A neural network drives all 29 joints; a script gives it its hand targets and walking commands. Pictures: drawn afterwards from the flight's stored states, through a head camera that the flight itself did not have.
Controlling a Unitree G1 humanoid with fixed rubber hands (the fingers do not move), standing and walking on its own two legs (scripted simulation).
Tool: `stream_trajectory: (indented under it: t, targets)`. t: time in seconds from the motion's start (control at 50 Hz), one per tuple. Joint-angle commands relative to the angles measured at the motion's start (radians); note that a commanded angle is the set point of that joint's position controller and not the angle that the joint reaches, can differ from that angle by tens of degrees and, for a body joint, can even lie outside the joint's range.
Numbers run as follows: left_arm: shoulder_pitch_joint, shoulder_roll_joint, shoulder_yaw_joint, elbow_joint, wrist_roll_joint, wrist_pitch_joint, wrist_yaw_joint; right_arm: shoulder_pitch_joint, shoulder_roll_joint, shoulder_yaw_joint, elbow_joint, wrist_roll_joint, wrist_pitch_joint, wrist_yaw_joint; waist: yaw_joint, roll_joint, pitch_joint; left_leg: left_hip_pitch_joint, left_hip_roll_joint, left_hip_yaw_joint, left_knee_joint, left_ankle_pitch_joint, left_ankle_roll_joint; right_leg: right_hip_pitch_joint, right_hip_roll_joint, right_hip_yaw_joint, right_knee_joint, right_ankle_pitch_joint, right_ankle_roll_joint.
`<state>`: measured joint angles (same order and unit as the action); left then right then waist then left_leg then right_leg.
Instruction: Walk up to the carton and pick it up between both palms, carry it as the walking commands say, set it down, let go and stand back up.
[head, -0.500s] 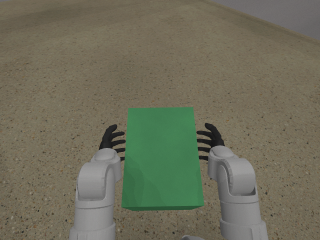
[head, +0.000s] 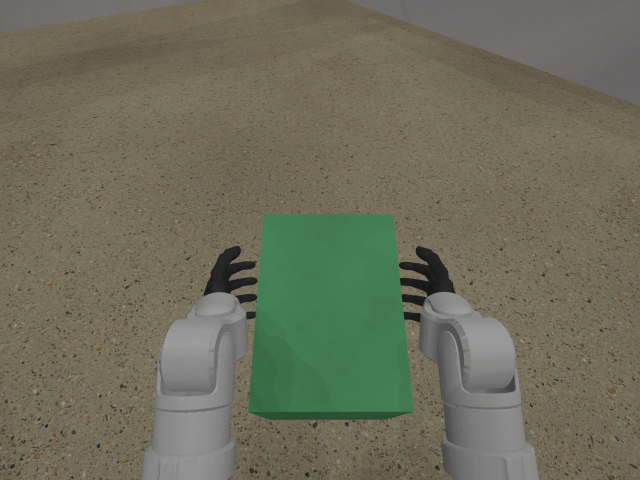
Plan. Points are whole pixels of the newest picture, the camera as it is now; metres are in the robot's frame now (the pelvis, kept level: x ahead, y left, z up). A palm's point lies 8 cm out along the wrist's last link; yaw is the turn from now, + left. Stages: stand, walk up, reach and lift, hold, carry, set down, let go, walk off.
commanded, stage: carry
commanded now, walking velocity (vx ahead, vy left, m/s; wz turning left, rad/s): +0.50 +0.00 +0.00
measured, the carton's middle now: (327, 322) +0.32 +0.00 +0.02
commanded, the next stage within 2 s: none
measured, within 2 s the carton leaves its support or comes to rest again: neither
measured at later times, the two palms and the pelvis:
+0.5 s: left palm (283, 229) +0.43 +0.06 +0.09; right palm (452, 232) +0.43 -0.19 +0.08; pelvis +0.14 -0.06 +0.00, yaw +1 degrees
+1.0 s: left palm (281, 130) +0.74 +0.08 +0.07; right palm (404, 134) +0.72 -0.17 +0.08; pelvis +0.44 -0.02 +0.00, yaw -3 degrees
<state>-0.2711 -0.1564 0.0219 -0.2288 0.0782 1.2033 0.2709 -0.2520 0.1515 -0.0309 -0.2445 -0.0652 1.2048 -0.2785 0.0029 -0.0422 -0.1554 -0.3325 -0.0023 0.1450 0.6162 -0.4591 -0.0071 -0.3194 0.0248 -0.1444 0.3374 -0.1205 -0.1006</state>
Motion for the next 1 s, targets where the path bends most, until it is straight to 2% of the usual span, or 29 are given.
stream_trajectory:
  t: [0.0,0.04,0.06,0.08,0.1,0.12,0.14,0.16,0.2,0.24,0.28,0.32,0.34,0.36,0.38,0.4,0.44,0.5,0.62,0.7,0.76,0.78,0.8,0.82,0.84,0.86,0.88,0.92,0.98]
  targets:
    - [-0.293,-1.011,-0.424,-0.107,-0.284,-0.016,-0.192,-0.305,1.011,0.423,-0.075,0.276,-0.021,0.197,0.006,-0.04,-0.196,0.058,0.01,0.016,-0.197,0.057,0.018,0.191,-0.281,0.323,-0.185,-0.435,0.014]
    - [-0.3,-0.997,-0.427,-0.103,-0.277,-0.007,-0.187,-0.289,1.002,0.409,-0.062,0.264,-0.015,0.194,-0.008,-0.003,-0.186,0.287,0.04,0.022,-0.325,0.066,0.034,0.053,-0.202,0.223,-0.115,-0.393,0.082]
    - [-0.303,-0.993,-0.428,-0.1,-0.273,-0.003,-0.186,-0.285,0.993,0.401,-0.058,0.257,-0.013,0.191,-0.017,0.067,-0.16,0.398,0.131,-0.074,-0.375,0.004,0.062,-0.081,-0.147,0.139,-0.027,-0.328,0.131]
    - [-0.327,-0.998,-0.444,-0.113,-0.278,0.004,-0.19,-0.273,0.993,0.386,-0.045,0.246,-0.014,0.188,-0.028,0.22,-0.093,0.415,0.259,-0.271,-0.463,-0.164,0.102,-0.209,-0.07,0.037,0.104,-0.262,0.18]
    - [-0.346,-0.995,-0.44,-0.12,-0.276,0.004,-0.193,-0.313,1.002,0.39,-0.06,0.255,-0.014,0.188,-0.02,0.29,-0.026,0.37,0.378,-0.417,-0.518,-0.281,0.151,-0.278,-0.065,0.011,0.266,-0.258,0.146]
    - [-0.369,-0.993,-0.433,-0.13,-0.274,0.004,-0.194,-0.351,1.001,0.399,-0.084,0.263,-0.013,0.189,-0.02,0.246,0.013,0.332,0.434,-0.468,-0.56,-0.279,0.19,-0.336,-0.088,0.053,0.394,-0.285,0.134]
    - [-0.36,-0.996,-0.422,-0.116,-0.272,0.005,-0.195,-0.37,1.0,0.409,-0.099,0.267,-0.007,0.19,-0.014,0.151,0.028,0.312,0.426,-0.427,-0.561,-0.22,0.196,-0.345,-0.095,0.08,0.443,-0.293,0.124]
    - [-0.359,-1.003,-0.423,-0.113,-0.28,0.007,-0.197,-0.374,1.008,0.416,-0.105,0.269,-0.004,0.19,-0.017,0.113,0.022,0.314,0.393,-0.346,-0.535,-0.105,0.186,-0.325,-0.102,0.079,0.428,-0.279,0.121]
    - [-0.362,-1.018,-0.437,-0.119,-0.298,0.004,-0.196,-0.376,1.016,0.424,-0.13,0.277,-0.007,0.188,-0.023,0.122,-0.001,0.325,0.316,-0.207,-0.49,0.102,0.15,-0.253,-0.07,0.025,0.351,-0.225,0.125]
    - [-0.352,-1.028,-0.444,-0.128,-0.308,0.001,-0.194,-0.364,1.02,0.428,-0.149,0.28,-0.013,0.185,-0.029,0.156,-0.035,0.352,0.285,-0.16,-0.438,0.255,0.137,-0.192,-0.037,-0.016,0.283,-0.211,0.127]
    - [-0.335,-1.027,-0.444,-0.13,-0.308,0.001,-0.193,-0.338,1.018,0.429,-0.152,0.279,-0.013,0.183,-0.03,0.18,-0.067,0.369,0.269,-0.122,-0.371,0.331,0.123,-0.124,-0.019,-0.045,0.198,-0.208,0.119]
    - [-0.33,-1.031,-0.442,-0.128,-0.307,0.004,-0.192,-0.318,1.015,0.432,-0.147,0.279,-0.011,0.183,-0.016,0.153,-0.138,0.27,0.211,-0.018,-0.205,0.379,0.067,0.144,0.004,-0.094,0.039,-0.167,0.101]
    - [-0.304,-1.028,-0.432,-0.115,-0.304,0.006,-0.189,-0.328,1.009,0.432,-0.147,0.278,-0.008,0.184,0.004,0.112,-0.201,0.12,0.182,0.021,-0.045,0.385,0.026,0.379,-0.04,-0.035,0.035,-0.178,0.074]
    - [-0.277,-1.017,-0.411,-0.093,-0.289,0.004,-0.185,-0.367,0.992,0.447,-0.164,0.286,-0.003,0.19,0.033,-0.083,-0.213,-0.112,0.118,0.063,0.212,0.303,-0.025,0.534,-0.224,0.281,-0.053,-0.282,0.002]
    - [-0.276,-1.019,-0.397,-0.081,-0.287,0.003,-0.179,-0.401,0.983,0.452,-0.181,0.298,0.0,0.197,0.036,-0.257,-0.191,-0.411,0.019,0.018,0.428,-0.02,-0.039,0.64,-0.414,0.642,-0.133,-0.156,-0.091]
    - [-0.301,-1.041,-0.398,-0.098,-0.292,-0.004,-0.179,-0.427,1.012,0.461,-0.179,0.318,-0.003,0.203,0.028,-0.166,-0.207,-0.469,0.084,-0.112,0.549,-0.035,-0.017,0.62,-0.467,0.662,-0.115,-0.087,-0.147]
    - [-0.331,-1.09,-0.406,-0.109,-0.296,-0.018,-0.19,-0.413,1.073,0.473,-0.14,0.326,-0.014,0.216,0.02,-0.008,-0.22,-0.464,0.15,-0.164,0.555,0.09,-0.007,0.569,-0.424,0.493,-0.102,-0.022,-0.106]
    - [-0.369,-1.112,-0.425,-0.146,-0.32,-0.036,-0.211,-0.405,1.123,0.477,-0.136,0.316,-0.04,0.216,0.02,-0.062,-0.186,-0.382,0.123,-0.084,0.403,0.192,-0.022,0.484,-0.339,0.273,-0.116,0.127,-0.044]
    - [-0.294,-1.047,-0.419,-0.142,-0.322,-0.03,-0.217,-0.335,1.081,0.464,-0.137,0.281,-0.037,0.194,0.025,-0.118,-0.099,-0.297,0.061,0.025,0.088,0.314,-0.028,0.45,-0.256,0.108,-0.12,0.226,-0.011]
    - [-0.282,-1.012,-0.414,-0.129,-0.306,-0.016,-0.211,-0.332,1.053,0.467,-0.138,0.277,-0.017,0.197,0.023,-0.138,-0.057,-0.168,0.02,0.1,-0.05,0.354,-0.004,0.423,-0.257,0.065,-0.093,0.311,-0.002]
    - [-0.292,-1.005,-0.431,-0.144,-0.303,-0.009,-0.207,-0.315,1.055,0.456,-0.125,0.281,-0.01,0.2,-0.011,-0.068,-0.165,0.178,-0.018,0.156,-0.202,0.38,0.027,0.371,-0.221,-0.035,0.226,0.561,0.048]
    - [-0.308,-0.999,-0.438,-0.151,-0.3,-0.004,-0.205,-0.302,1.053,0.449,-0.119,0.282,-0.009,0.2,-0.037,-0.015,-0.252,0.449,0.071,0.016,-0.18,0.31,0.063,0.162,-0.2,-0.035,0.442,0.427,0.086]
    - [-0.305,-1.007,-0.447,-0.163,-0.304,0.006,-0.206,-0.302,1.028,0.429,-0.107,0.274,-0.005,0.198,-0.035,0.226,-0.33,0.619,0.379,-0.486,-0.288,0.171,0.194,-0.125,-0.088,-0.038,0.756,0.025,0.135]
    - [-0.314,-1.008,-0.451,-0.146,-0.311,0.01,-0.209,-0.293,1.023,0.413,-0.072,0.276,-0.005,0.2,-0.021,0.334,-0.293,0.667,0.466,-0.701,-0.387,0.304,0.277,-0.368,0.005,0.053,0.964,-0.338,0.133]
    - [-0.317,-1.034,-0.451,-0.116,-0.305,0.007,-0.213,-0.299,1.049,0.417,-0.079,0.277,-0.011,0.208,-0.022,0.207,-0.292,0.619,0.442,-0.564,-0.343,0.419,0.261,-0.375,-0.083,0.15,1.023,-0.313,0.117]
    - [-0.345,-1.073,-0.471,-0.125,-0.324,-0.005,-0.222,-0.316,1.086,0.428,-0.088,0.281,-0.025,0.217,-0.021,0.114,-0.265,0.53,0.42,-0.459,-0.336,0.507,0.232,-0.346,-0.116,0.171,0.996,-0.271,0.115]
    - [-0.372,-1.111,-0.481,-0.146,-0.335,-0.022,-0.228,-0.347,1.126,0.448,-0.112,0.298,-0.039,0.23,-0.017,0.068,-0.243,0.454,0.39,-0.361,-0.36,0.493,0.192,-0.313,-0.14,0.171,0.932,-0.229,0.116]
    - [-0.369,-1.15,-0.488,-0.164,-0.337,-0.052,-0.233,-0.385,1.147,0.473,-0.174,0.32,-0.067,0.243,-0.013,0.106,-0.24,0.412,0.337,-0.23,-0.391,0.456,0.139,-0.267,-0.148,0.14,0.786,-0.171,0.115]
    - [-0.33,-1.135,-0.488,-0.164,-0.311,-0.069,-0.218,-0.358,1.107,0.476,-0.19,0.324,-0.077,0.247,-0.014,0.171,-0.22,0.438,0.306,-0.15,-0.419,0.502,0.132,-0.298,-0.122,0.078,0.641,-0.099,0.116]
